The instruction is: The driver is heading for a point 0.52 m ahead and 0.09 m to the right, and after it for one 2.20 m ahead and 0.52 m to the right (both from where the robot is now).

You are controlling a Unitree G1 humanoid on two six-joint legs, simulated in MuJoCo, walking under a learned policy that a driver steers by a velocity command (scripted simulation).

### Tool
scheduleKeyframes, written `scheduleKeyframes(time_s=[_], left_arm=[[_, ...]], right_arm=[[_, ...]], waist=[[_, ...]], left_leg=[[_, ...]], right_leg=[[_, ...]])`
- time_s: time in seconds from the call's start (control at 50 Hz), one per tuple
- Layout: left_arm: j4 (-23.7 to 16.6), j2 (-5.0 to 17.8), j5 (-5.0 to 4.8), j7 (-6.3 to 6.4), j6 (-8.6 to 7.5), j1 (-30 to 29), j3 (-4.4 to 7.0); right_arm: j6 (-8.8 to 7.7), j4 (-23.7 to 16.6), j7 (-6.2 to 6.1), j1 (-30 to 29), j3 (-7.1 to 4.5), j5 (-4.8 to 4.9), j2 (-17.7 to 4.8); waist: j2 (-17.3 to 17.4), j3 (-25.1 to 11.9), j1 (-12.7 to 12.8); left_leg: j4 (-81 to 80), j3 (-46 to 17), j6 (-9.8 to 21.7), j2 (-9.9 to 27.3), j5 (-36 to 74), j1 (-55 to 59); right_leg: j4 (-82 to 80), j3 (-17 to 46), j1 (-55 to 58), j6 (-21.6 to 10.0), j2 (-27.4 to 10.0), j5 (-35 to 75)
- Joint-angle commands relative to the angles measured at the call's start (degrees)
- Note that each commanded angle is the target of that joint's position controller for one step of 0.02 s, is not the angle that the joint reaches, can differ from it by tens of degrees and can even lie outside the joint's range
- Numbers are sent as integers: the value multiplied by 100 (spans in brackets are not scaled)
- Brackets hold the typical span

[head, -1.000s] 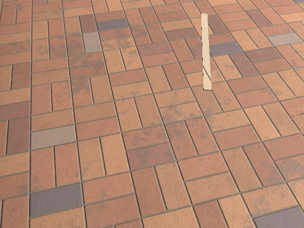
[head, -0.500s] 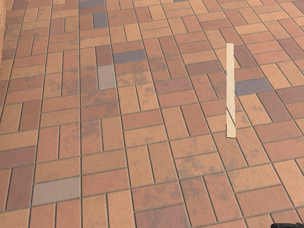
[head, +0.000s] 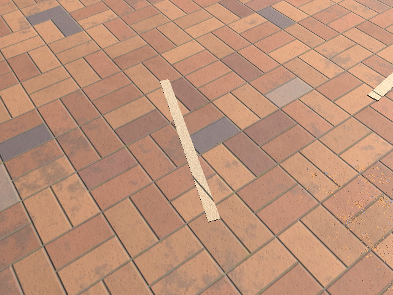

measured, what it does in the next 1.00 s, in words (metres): walks ahead: right foot, then left foot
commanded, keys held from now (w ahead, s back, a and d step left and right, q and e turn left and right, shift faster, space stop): w+e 0.46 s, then w+q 0.48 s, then q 0.06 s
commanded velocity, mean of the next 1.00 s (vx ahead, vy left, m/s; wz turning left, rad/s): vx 0.50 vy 0.00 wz -0.20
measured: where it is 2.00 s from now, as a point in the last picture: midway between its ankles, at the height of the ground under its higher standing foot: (237, 210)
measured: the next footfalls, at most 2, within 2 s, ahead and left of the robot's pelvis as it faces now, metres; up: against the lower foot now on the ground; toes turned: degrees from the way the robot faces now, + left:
right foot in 0.18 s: +0.27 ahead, -0.14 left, +0.00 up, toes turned -9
left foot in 0.72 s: +0.63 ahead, -0.04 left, +0.00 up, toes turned -16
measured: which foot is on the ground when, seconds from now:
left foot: down 0.00-0.18, up 0.20-0.70, down 0.72-1.00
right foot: up 0.00-0.16, down 0.18-0.74, up 0.76-1.00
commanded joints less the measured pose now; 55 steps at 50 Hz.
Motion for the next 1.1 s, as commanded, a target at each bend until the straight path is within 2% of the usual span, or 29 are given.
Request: scheduleKeyframes(time_s=[0.02,0.08,0.12,0.14,0.16,0.18,0.2,0.22,0.24,0.26,0.28,0.32,0.34,0.42,0.52,0.62,0.66,0.7,0.72,0.74,0.76,0.78,0.8,0.82,0.86,0.9,1.0,1.06,1.1], left_arm=[[-504,18,10,-131,-58,-380,-69],[-755,141,2,-202,-4,-729,-45],[-793,338,32,-231,35,-556,39],[-778,486,44,-214,58,-278,124],[-588,682,33,-195,74,465,255],[-246,1068,-6,-99,127,1583,475],[-163,1721,-114,9,140,1703,586],[-456,1495,-26,-40,-14,1622,446],[-401,1027,42,-86,-150,1420,302],[-385,921,47,-107,-246,1156,259],[-439,806,34,-123,-279,748,215],[-544,599,113,-92,-302,405,117],[-535,635,85,-64,-316,419,122],[-381,865,55,117,-300,827,176],[-86,713,78,144,-324,1182,101],[280,732,116,171,-251,1611,79],[321,824,125,192,-194,1527,93],[279,884,174,207,-131,1299,70],[163,808,243,226,-129,1239,4],[106,273,259,152,-236,1934,-149],[106,415,233,104,-379,1782,-180],[-82,786,34,55,-503,1102,-94],[-204,803,2,42,-595,603,-110],[-255,757,101,51,-641,370,-94],[-288,646,251,71,-611,498,-69],[-324,477,271,95,-542,519,-101],[-652,212,259,94,-545,-546,-207],[-782,270,189,35,-555,-867,-175],[-779,460,179,29,-556,-798,-103]], right_arm=[[-26,-315,-43,-340,-171,68,-962],[80,-230,-24,-192,-206,169,-1073],[166,-255,-47,-313,-255,217,-1230],[226,-284,-50,-334,-300,288,-1354],[288,-323,-64,-428,-303,315,-1366],[297,-373,-84,-363,-238,222,-1211],[220,-662,-14,58,25,-94,-366],[-17,-805,65,-100,83,9,-430],[-176,-958,130,-795,-32,246,-886],[-262,-1018,139,-928,-27,268,-863],[-297,-930,96,-898,-45,140,-843],[-174,-880,106,-728,-105,47,-888],[-110,-893,113,-717,-107,10,-827],[4,-1162,82,-1492,-52,-68,-577],[-82,-1361,171,-2105,47,31,-367],[-149,-1601,305,-2466,59,93,-509],[-152,-1571,347,-2165,26,101,-605],[-138,-1275,322,-978,-141,86,-900],[-114,-1095,305,5,-205,40,-1126],[-68,-1030,309,546,-350,33,-1621],[-42,-907,340,653,-253,203,-1178],[-23,-1013,294,269,-185,210,-927],[4,-1146,260,-74,-155,120,-826],[19,-1206,249,-275,-114,68,-730],[22,-1286,208,-360,-71,23,-651],[45,-1307,147,-291,-106,85,-750],[211,-1245,-49,154,-242,161,-1042],[380,-1173,-125,500,-244,203,-957],[455,-1247,-180,425,-252,179,-906]], waist=[[330,161,94],[424,206,104],[634,26,324],[737,-199,522],[675,-597,974],[335,-1162,1453],[-1409,-1481,916],[-1084,-2499,961],[-425,-1715,1130],[-160,-1093,933],[249,-765,648],[17,-613,341],[10,-576,307],[-32,-245,506],[-332,-128,853],[-294,85,1000],[-366,-81,821],[-382,-921,183],[-60,-1674,-218],[1360,-2400,55],[1453,-2397,-59],[1040,-1454,-116],[475,-907,-56],[166,-467,104],[394,-442,404],[540,-437,477],[609,-386,176],[715,-544,73],[823,-607,210]], left_leg=[[-663,-364,841,1650,1745,-312],[-364,-147,706,1801,2295,341],[260,63,565,1829,3743,608],[868,159,512,1796,4644,625],[1930,306,402,1669,5094,348],[3477,317,179,1436,4251,-711],[5658,247,-192,448,-863,-3227],[6735,-1284,-177,-76,-2359,-4134],[6732,-1565,-4,263,-1830,-4726],[6204,-1512,113,515,-1280,-4692],[5675,-1543,68,706,-891,-4266],[5092,-1604,-42,860,-481,-3604],[4857,-1546,-143,839,-386,-3523],[3417,-1400,-480,589,758,-3655],[1958,-1232,-401,398,2441,-2914],[1542,-1147,35,418,1615,-3787],[1499,-978,255,258,992,-3496],[1443,-691,571,-112,981,-1903],[1678,-1573,919,541,1293,-228],[1470,-4278,1971,1840,651,1936],[573,-5664,2084,2072,-399,2393],[424,-5052,1773,1939,-909,1723],[280,-4398,1587,1695,-603,838],[160,-3921,1530,1476,8,73],[1,-3432,1491,1167,1018,-576],[-81,-3099,1533,1065,1526,-931],[228,-2300,1028,476,2750,-1684],[640,-2605,768,467,2427,-1471],[1033,-3020,661,568,2222,-1110]], right_leg=[[-596,-258,235,-48,16,562],[-979,-383,160,-213,132,208],[-1033,-657,557,-366,382,-330],[-1033,-812,1033,-478,584,-605],[-1281,-958,2059,-642,844,-465],[-1447,-603,3824,-883,913,-379],[-1922,2162,5638,-1727,-528,-1136],[-2977,4641,6107,-2397,-1334,-2390],[-3222,3995,5681,-1996,-1203,-2103],[-3156,3141,4943,-1786,-931,-1441],[-3180,2615,4145,-1590,-686,-798],[-3400,2090,3350,-1471,-416,-26],[-3466,1957,3179,-1498,-377,277],[-3583,1409,2715,-1399,-73,471],[-3612,1014,2411,-990,77,-191],[-3119,1092,3971,-963,-526,780],[-2707,918,4350,-840,-584,2158],[-1314,493,4294,-635,-284,4248],[80,363,3318,-483,-98,3374],[2363,-17,968,82,909,19],[2993,440,-171,126,1132,-2701],[3152,627,-719,30,751,-2365],[2838,510,-644,-25,526,-1927],[2370,406,-512,-4,383,-1699],[1690,355,54,101,216,-1450],[1112,207,177,280,208,-1414],[-1043,-77,991,511,742,529],[-1659,38,1372,471,1018,975],[-1934,272,1506,380,994,726]])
